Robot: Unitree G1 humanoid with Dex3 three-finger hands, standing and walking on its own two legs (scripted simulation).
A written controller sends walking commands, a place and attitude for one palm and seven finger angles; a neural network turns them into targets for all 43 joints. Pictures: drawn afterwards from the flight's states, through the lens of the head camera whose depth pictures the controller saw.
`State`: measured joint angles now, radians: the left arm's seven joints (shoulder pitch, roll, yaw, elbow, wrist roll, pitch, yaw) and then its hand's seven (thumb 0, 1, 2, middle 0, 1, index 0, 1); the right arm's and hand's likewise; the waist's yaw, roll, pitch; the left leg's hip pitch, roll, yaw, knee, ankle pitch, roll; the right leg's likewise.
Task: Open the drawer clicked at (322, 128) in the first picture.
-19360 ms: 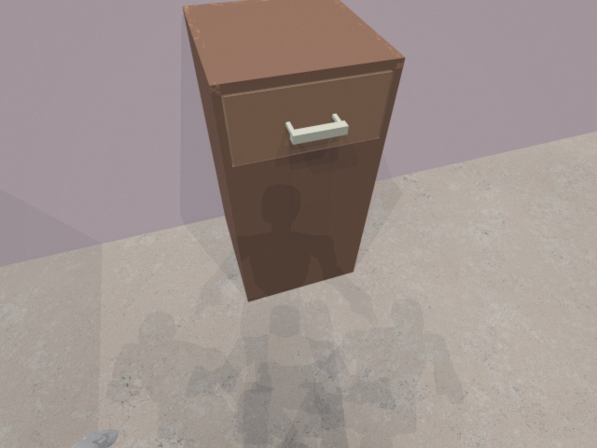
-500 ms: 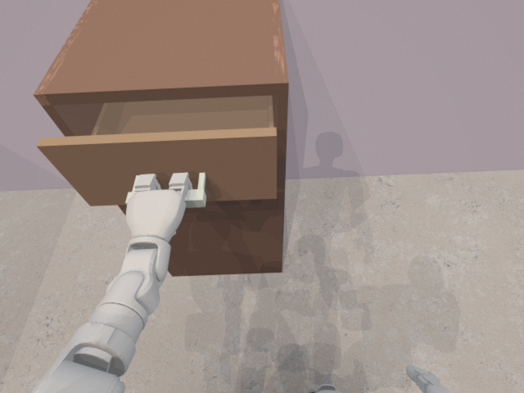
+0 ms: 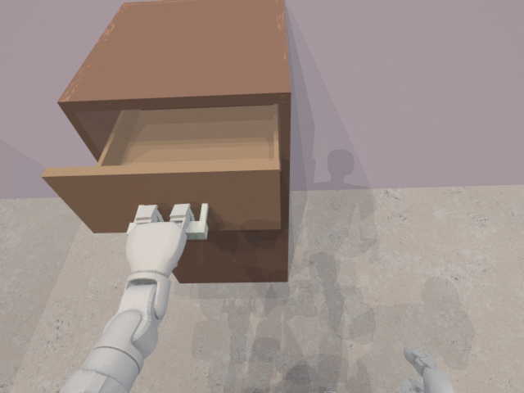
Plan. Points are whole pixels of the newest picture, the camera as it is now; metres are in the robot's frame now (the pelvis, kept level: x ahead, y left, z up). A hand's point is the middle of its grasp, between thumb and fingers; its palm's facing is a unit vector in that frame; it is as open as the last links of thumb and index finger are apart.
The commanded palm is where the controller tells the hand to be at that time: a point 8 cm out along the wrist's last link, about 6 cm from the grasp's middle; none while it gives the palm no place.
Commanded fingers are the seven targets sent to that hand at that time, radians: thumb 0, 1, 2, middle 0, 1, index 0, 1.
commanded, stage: pull the drawer open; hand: left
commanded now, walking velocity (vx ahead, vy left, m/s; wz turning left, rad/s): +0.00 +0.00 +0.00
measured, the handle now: (170, 220) +0.39 +0.20 +0.01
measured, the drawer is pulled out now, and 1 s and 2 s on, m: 0.16 0.28 0.30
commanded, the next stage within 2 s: open the thumb to release the handle in 1.40 s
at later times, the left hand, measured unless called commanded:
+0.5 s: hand (163, 289) +0.27 +0.18 -0.01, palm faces +0.01 -0.06 -1.00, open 6.0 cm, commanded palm +0.23 +0.19 +0.04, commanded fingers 0.00 0.90 0.90 -0.40 -1.35 -0.40 -1.35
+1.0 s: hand (156, 328) +0.21 +0.18 -0.01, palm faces +0.03 -0.11 -0.99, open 6.0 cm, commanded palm +0.17 +0.19 +0.04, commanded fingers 0.00 0.90 0.90 -0.40 -1.35 -0.40 -1.35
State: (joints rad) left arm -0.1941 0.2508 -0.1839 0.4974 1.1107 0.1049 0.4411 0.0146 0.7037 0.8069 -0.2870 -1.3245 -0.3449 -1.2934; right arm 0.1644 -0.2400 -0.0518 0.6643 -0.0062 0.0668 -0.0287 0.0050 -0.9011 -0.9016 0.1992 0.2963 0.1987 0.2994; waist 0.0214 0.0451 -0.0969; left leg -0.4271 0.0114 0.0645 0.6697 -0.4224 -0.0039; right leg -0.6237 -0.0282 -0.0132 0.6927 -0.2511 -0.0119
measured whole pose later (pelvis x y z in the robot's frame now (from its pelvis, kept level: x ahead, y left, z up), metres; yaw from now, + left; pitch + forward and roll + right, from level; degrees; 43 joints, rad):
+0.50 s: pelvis -0.01 -0.01 +0.00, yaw +0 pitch +8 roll +2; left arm 0.03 0.24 -0.19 0.29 1.12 0.11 0.44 0.03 0.69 0.81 -0.28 -1.32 -0.37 -1.29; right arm 0.13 -0.23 -0.04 0.65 -0.02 0.05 -0.02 0.01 -0.90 -0.90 0.20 0.30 0.20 0.30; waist 0.05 0.04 -0.09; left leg -0.39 0.01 0.07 0.67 -0.42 -0.01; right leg -0.60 -0.02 -0.01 0.71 -0.26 -0.02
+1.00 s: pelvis +0.00 -0.01 -0.01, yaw -1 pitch +8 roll +2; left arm 0.34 0.25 -0.19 0.02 1.13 0.07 0.47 0.04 0.69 0.80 -0.27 -1.32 -0.38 -1.28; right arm 0.10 -0.21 -0.03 0.61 -0.03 0.05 0.01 0.01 -0.90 -0.90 0.20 0.30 0.20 0.30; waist 0.07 0.04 -0.09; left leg -0.39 0.02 0.08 0.72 -0.46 -0.02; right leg -0.61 -0.02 0.00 0.77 -0.29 -0.02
